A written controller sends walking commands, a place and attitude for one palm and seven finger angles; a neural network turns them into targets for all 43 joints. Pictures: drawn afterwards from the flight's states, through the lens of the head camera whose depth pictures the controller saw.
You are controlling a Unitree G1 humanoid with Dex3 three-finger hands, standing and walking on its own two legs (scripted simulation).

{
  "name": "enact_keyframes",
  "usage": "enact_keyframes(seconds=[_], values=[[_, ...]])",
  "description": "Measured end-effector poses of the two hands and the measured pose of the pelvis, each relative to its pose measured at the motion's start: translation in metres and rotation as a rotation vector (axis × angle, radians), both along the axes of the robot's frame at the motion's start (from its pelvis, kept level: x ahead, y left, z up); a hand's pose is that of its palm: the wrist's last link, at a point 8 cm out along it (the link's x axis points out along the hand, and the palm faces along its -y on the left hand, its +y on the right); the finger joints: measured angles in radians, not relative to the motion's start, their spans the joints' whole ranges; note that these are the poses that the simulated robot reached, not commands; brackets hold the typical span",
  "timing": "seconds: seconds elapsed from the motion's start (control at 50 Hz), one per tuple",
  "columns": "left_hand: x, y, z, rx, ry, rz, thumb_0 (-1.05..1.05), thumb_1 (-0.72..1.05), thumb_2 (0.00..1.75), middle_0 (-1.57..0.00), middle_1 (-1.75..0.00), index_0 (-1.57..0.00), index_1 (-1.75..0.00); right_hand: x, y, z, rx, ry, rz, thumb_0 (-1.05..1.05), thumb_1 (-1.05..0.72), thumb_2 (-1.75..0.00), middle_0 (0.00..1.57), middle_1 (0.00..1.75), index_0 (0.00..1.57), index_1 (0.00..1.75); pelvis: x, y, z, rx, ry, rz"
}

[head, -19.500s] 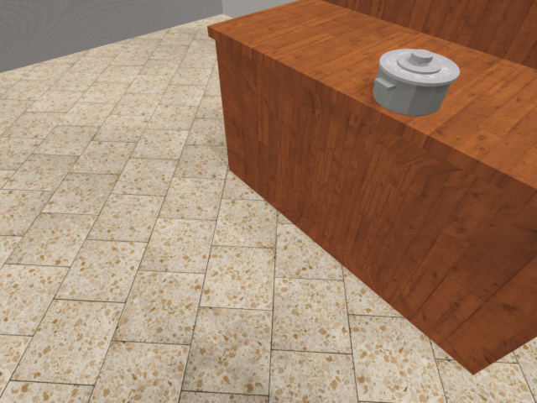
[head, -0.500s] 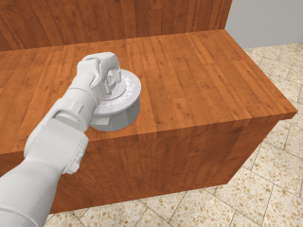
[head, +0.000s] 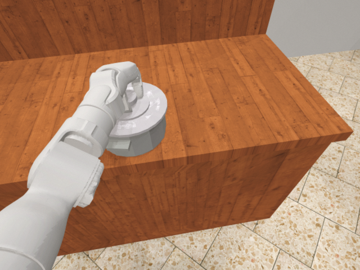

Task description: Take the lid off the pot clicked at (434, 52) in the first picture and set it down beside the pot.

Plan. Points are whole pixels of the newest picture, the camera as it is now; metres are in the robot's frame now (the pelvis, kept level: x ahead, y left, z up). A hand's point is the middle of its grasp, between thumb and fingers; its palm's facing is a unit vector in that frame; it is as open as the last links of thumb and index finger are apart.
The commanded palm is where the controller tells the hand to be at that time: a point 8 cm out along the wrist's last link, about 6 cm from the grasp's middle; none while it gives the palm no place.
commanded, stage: close the fingers and squeeze the knob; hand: left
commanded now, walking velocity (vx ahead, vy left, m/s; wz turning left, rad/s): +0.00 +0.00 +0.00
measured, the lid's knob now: (126, 98) +0.49 +0.12 +0.12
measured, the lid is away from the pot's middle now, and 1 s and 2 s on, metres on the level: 0.00 0.00 0.02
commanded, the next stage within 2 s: lift the lid straight up in 0.12 s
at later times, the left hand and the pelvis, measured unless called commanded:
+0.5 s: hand (123, 96) +0.47 +0.12 +0.15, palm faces -0.36 -0.09 -0.93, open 7.9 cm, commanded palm +0.46 +0.12 +0.22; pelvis +0.00 +0.00 +0.00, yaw +0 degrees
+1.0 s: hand (118, 80) +0.47 +0.12 +0.19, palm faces -0.34 -0.12 -0.93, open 7.9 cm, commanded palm +0.47 +0.13 +0.26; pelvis +0.00 -0.01 +0.00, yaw +1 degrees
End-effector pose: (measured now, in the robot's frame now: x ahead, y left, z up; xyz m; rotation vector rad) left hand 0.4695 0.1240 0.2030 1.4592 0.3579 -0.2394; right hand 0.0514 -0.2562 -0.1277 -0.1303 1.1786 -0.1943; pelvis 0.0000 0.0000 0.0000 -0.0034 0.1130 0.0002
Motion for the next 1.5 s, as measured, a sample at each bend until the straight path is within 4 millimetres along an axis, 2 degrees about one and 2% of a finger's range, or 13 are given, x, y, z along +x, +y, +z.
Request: enact_keyframes(seconds=[0.36,0.52,0.68,0.86,1.12,1.24,1.5], values=[[0.003,0.001,0.001,0.004,0.004,-0.007,0.00,0.13,0.82,-0.58,-0.99,-0.67,-1.02,-0.010,0.000,0.000,-0.011,0.011,-0.012,0.00,-0.91,-0.90,0.20,0.30,0.20,0.30,0.000,0.003,0.000,-0.001,0.006,0.000],[0.000,0.000,0.007,-0.003,-0.014,-0.005,0.01,0.14,0.81,-0.58,-0.99,-0.67,-1.01,-0.006,0.004,-0.002,0.011,-0.012,0.004,0.00,-0.91,-0.90,0.20,0.30,0.20,0.30,0.001,0.002,0.000,0.001,-0.003,0.005],[-0.002,-0.006,0.026,-0.004,-0.056,-0.005,0.01,0.14,0.81,-0.58,-0.98,-0.68,-1.01,0.005,0.006,-0.003,0.031,-0.044,0.034,0.00,-0.91,-0.90,0.20,0.30,0.20,0.30,0.000,0.000,0.001,0.003,-0.007,0.009],[-0.004,-0.004,0.038,-0.014,-0.030,0.037,0.02,0.14,0.81,-0.58,-0.98,-0.68,-1.01,0.015,0.000,0.001,0.010,-0.074,0.038,0.00,-0.91,-0.90,0.20,0.30,0.20,0.30,-0.002,-0.005,0.001,0.005,-0.019,0.011],[0.001,0.005,0.059,0.002,-0.046,0.040,0.02,0.14,0.81,-0.58,-0.98,-0.68,-1.02,0.009,-0.010,0.005,-0.028,-0.053,0.031,0.00,-0.91,-0.90,0.20,0.30,0.20,0.30,0.000,-0.006,0.002,0.003,-0.018,0.016],[0.000,0.005,0.072,0.002,-0.068,0.036,0.02,0.14,0.81,-0.57,-0.98,-0.68,-1.02,0.008,-0.007,0.004,-0.015,-0.051,0.033,0.00,-0.91,-0.90,0.20,0.30,0.20,0.30,0.002,-0.003,0.002,0.002,-0.021,0.016],[-0.006,-0.002,0.095,0.004,-0.109,0.019,0.03,0.14,0.81,-0.58,-0.98,-0.68,-1.02,0.021,0.011,0.003,0.020,-0.093,0.069,0.00,-0.91,-0.90,0.20,0.30,0.20,0.30,-0.001,0.003,0.002,0.003,-0.028,0.019]])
